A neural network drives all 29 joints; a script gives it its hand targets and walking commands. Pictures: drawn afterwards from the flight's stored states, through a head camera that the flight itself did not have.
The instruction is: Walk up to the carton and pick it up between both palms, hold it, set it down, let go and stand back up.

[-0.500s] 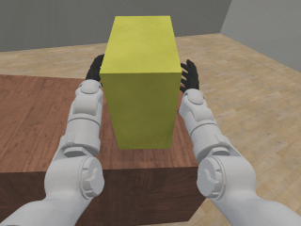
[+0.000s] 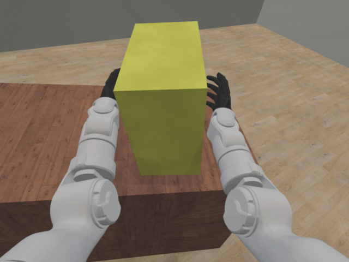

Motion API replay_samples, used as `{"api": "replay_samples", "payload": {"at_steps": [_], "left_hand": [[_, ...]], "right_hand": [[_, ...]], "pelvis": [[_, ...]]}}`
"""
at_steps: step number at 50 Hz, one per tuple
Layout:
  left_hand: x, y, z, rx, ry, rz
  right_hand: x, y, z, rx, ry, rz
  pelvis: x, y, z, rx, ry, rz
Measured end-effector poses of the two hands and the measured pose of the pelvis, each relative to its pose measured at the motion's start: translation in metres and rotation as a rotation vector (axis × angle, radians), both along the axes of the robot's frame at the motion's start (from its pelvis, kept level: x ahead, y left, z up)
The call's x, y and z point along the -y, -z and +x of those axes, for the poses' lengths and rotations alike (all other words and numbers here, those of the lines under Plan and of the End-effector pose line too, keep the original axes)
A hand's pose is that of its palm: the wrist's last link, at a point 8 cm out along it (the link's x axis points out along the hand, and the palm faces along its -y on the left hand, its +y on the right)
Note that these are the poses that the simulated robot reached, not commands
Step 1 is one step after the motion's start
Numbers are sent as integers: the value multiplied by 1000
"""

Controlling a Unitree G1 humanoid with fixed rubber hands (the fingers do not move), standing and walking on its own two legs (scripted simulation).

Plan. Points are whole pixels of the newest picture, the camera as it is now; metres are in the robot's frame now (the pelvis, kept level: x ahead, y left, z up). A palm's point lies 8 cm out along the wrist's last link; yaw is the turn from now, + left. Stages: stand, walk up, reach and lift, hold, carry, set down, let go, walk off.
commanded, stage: set down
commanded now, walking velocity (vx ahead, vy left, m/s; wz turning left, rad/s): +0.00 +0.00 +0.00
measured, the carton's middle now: (168, 100) +0.49 +0.00 +0.13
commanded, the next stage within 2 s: none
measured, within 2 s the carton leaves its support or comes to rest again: neither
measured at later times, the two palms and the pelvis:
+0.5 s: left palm (112, 107) +0.44 +0.14 +0.14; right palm (217, 115) +0.41 -0.12 +0.15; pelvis +0.00 +0.01 +0.00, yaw -1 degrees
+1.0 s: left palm (115, 110) +0.46 +0.14 +0.11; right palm (215, 116) +0.42 -0.12 +0.14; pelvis +0.01 +0.01 +0.00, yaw -1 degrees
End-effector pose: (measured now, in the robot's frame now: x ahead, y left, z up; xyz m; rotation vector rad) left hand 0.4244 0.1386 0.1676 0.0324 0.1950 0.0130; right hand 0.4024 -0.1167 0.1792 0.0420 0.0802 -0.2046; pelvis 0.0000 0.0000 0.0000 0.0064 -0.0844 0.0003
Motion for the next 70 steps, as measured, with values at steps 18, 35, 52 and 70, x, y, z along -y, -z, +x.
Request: {"api": "replay_samples", "payload": {"at_steps": [18, 35, 52, 70], "left_hand": [[-2, 26, 11, -37, 22, -15], [-1, 41, 21, -58, 44, -38], [5, 59, 38, -88, 71, -37], [10, 80, 52, -119, 92, -36]], "right_hand": [[-2, 21, 6, -11, 23, 7], [-3, 28, 11, -21, 42, -2], [2, 46, 20, -60, 68, -5], [7, 73, 27, -108, 86, -20]], "pelvis": [[-4, 0, 4, -57, 8, -1], [-8, 0, 6, -115, 15, -1], [-10, 0, 12, -180, 20, 0], [-7, 1, 18, -259, 28, 3]]}}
